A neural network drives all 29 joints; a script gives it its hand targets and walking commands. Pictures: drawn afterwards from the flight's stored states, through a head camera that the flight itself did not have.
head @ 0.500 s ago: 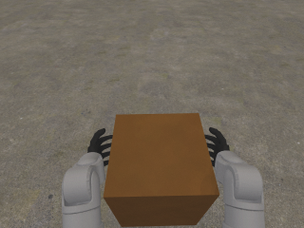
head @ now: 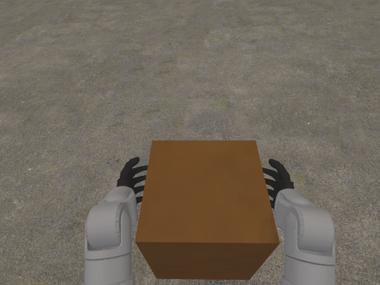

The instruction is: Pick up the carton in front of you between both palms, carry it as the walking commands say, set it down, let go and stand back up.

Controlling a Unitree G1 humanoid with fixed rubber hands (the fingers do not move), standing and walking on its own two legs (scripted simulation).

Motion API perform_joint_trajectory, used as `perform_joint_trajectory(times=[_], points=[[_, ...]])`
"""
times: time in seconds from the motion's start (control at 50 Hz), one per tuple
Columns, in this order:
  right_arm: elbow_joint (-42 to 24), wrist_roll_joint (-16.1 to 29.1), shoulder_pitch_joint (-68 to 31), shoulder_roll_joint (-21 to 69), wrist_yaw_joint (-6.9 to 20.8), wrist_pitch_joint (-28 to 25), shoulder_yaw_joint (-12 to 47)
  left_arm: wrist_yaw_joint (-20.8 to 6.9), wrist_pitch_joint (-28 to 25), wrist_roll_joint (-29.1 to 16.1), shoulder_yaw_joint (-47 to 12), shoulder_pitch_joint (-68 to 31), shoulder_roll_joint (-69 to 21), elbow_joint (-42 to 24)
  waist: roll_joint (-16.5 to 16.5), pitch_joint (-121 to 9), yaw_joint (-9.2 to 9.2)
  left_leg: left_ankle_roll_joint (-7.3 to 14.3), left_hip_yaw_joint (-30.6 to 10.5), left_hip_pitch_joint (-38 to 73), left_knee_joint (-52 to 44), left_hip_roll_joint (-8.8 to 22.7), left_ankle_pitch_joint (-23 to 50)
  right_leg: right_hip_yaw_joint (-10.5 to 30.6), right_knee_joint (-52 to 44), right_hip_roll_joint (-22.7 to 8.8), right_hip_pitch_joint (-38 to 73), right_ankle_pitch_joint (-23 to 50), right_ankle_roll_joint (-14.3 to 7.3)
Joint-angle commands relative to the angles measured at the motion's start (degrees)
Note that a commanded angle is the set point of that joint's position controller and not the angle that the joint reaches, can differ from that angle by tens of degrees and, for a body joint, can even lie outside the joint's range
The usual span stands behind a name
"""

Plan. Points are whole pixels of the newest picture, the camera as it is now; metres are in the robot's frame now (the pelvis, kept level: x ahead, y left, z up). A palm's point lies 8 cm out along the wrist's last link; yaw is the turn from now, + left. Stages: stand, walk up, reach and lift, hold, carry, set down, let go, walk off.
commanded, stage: carry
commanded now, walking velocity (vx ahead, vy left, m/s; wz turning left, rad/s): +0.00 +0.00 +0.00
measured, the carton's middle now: (203, 213) +0.27 +0.00 +0.00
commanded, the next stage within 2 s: hold in 1.82 s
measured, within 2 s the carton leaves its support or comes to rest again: neither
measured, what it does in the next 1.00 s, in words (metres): steps on the spot: left foot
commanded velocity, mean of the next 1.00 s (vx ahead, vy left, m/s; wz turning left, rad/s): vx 0.00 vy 0.00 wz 0.00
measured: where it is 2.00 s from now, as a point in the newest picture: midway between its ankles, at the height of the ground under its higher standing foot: outside the picture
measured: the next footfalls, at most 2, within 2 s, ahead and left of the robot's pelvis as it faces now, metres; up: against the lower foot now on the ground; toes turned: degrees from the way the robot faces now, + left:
left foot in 0.14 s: +0.08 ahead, +0.13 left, +0.00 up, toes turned -2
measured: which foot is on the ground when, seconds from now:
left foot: up 0.00-0.12, down 0.14-1.00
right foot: down 0.00-1.00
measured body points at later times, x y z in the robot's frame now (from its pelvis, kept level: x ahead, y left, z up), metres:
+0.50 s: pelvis +0.11 +0.02 +0.00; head +0.08 +0.03 +0.45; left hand +0.39 +0.17 +0.05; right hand +0.38 -0.13 +0.05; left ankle +0.04 +0.13 -0.73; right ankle +0.09 -0.08 -0.73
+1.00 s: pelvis +0.08 +0.03 +0.00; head +0.07 +0.03 +0.45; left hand +0.39 +0.18 +0.04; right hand +0.38 -0.12 +0.04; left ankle +0.04 +0.13 -0.73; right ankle +0.09 -0.08 -0.73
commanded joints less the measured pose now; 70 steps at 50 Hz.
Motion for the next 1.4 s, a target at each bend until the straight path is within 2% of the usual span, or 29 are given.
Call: perform_joint_trajectory(times=[0.0,0.04,0.08,0.12,0.14,0.16,0.18,0.26,0.32,0.42,0.52,0.68,0.76,0.84,0.92,1.12,1.38], points=[[-5.6,24.0,-27.2,54.3,14.5,-1.2,44.9,-15.4,-0.5,-23.0,-40.1,-21.4,-55.9,-4.5,-11.2,-23.7,-0.22,1.1,-2.5,-5.7,-8.4,1.5,-0.8,15.1,-7.6,-16.1,26.9,27.4,-1.8],[-6.2,24.2,-26.5,55.4,14.1,-2.4,45.9,-15.4,-1.4,-23.1,-40.6,-20.8,-56.6,-5.5,-11.0,-25.2,0.17,1.0,0.0,-2.2,-14.1,-0.1,4.4,12.8,-8.0,-14.9,25.9,20.3,-1.7],[-6.4,23.7,-24.7,55.4,13.9,-3.2,46.5,-15.5,-2.2,-22.8,-41.3,-19.8,-55.6,-6.0,-9.8,-26.5,0.12,0.7,2.0,1.0,-20.1,0.3,12.5,10.0,-5.8,-13.7,24.8,18.4,-1.3],[-6.0,22.8,-23.2,54.2,14.0,-3.8,46.7,-15.6,-2.9,-21.9,-41.8,-18.8,-54.0,-5.2,-8.7,-25.8,-0.05,0.1,2.2,6.4,-26.0,2.3,25.3,7.6,-3.2,-11.4,19.9,11.8,0.9],[-4.9,22.2,-22.8,53.4,14.0,-4.0,46.6,-15.7,-3.1,-21.4,-41.7,-18.7,-52.8,-4.6,-6.9,-23.9,-0.09,0.2,-0.3,4.8,-26.8,5.3,27.6,6.4,-2.6,-10.2,18.8,6.6,2.4],[-3.8,21.3,-22.6,52.4,14.1,-4.2,46.0,-15.8,-3.2,-21.2,-42.0,-19.2,-52.2,-3.7,-4.5,-21.8,0.30,0.5,-1.4,4.1,-24.1,7.2,32.2,6.7,-1.9,-8.7,17.5,6.8,3.7],[-1.8,20.4,-21.8,51.5,14.2,-4.4,45.2,-15.7,-3.4,-20.7,-41.8,-18.8,-51.3,-2.0,-2.5,-20.5,0.21,0.8,-1.2,4.4,-22.2,7.5,35.4,7.3,-0.7,-8.6,16.5,10.5,4.3],[5.7,17.7,-18.8,48.5,14.6,-6.4,41.5,-15.5,-5.1,-17.9,-39.9,-17.8,-48.6,3.3,-0.7,-18.3,-0.07,1.2,-0.9,3.4,-19.9,6.9,47.8,8.0,4.9,-8.8,15.5,22.1,4.8],[8.4,16.5,-19.6,47.7,14.6,-8.7,39.7,-15.4,-7.3,-16.8,-38.9,-19.2,-48.1,5.5,-0.4,-18.5,-0.19,1.3,-0.7,3.9,-19.1,6.7,52.3,7.5,6.3,-8.1,14.8,21.9,5.2],[9.9,15.0,-21.3,47.2,14.5,-13.6,38.1,-15.1,-12.1,-15.0,-37.5,-20.5,-47.8,7.6,-1.0,-19.4,-0.27,1.8,-0.7,4.5,-18.4,6.6,51.9,7.3,7.2,-7.9,15.2,19.4,5.2],[12.7,11.9,-21.4,45.7,14.1,-19.4,35.5,-14.8,-17.9,-11.3,-34.0,-19.6,-45.9,11.2,-1.7,-20.2,-0.25,2.1,-0.8,4.4,-18.2,6.4,49.4,7.3,7.4,-8.1,15.6,17.3,5.2],[23.7,5.6,-25.6,44.5,14.0,-29.4,27.3,-14.8,-27.9,-4.9,-25.1,-23.5,-44.4,22.3,-2.2,-19.1,-0.30,2.7,-1.0,3.4,-19.5,5.9,42.3,7.9,5.8,-8.4,15.4,13.3,4.8],[27.8,4.4,-27.9,47.2,14.6,-32.9,25.9,-15.4,-31.4,-3.7,-23.8,-26.1,-47.0,26.3,-2.3,-18.8,-0.31,3.0,-1.2,3.2,-20.2,5.6,38.7,8.2,4.9,-8.5,15.4,11.5,4.6],[27.8,5.1,-28.3,49.9,15.2,-33.1,27.4,-16.0,-31.6,-4.6,-25.6,-26.6,-49.8,26.3,-2.3,-18.9,-0.30,3.1,-1.5,3.1,-20.8,5.5,36.2,8.3,4.2,-8.5,15.4,9.8,4.6],[24.6,7.1,-27.0,50.4,15.2,-30.6,30.1,-16.0,-29.1,-6.6,-28.3,-25.1,-50.4,23.2,-2.5,-18.9,-0.25,3.3,-1.6,2.8,-21.1,5.5,34.6,8.4,3.8,-8.6,15.4,9.1,4.6],[24.0,7.0,-27.6,49.6,15.2,-29.2,29.6,-16.1,-27.8,-6.8,-27.9,-25.9,-49.5,22.5,-2.7,-16.8,-0.17,3.6,-2.0,0.8,-22.7,5.3,28.6,8.8,2.0,-8.6,14.0,4.4,4.7],[24.3,6.9,-27.3,49.5,15.3,-29.0,29.5,-16.1,-27.5,-6.5,-27.6,-25.4,-49.4,22.8,-2.7,-17.2,-0.17,3.9,-2.3,-0.1,-23.0,5.2,26.9,9.0,1.4,-8.7,13.7,3.1,4.7]])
